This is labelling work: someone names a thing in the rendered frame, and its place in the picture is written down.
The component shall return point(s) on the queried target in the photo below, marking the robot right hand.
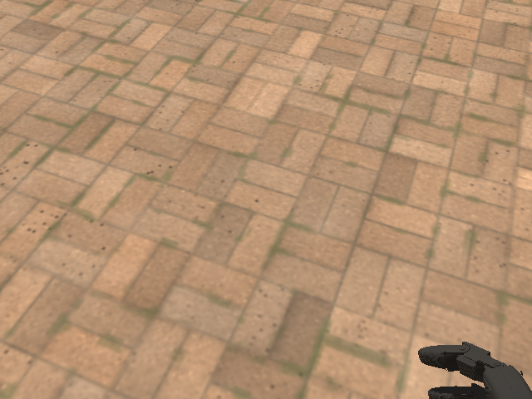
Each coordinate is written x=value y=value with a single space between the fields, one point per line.
x=500 y=381

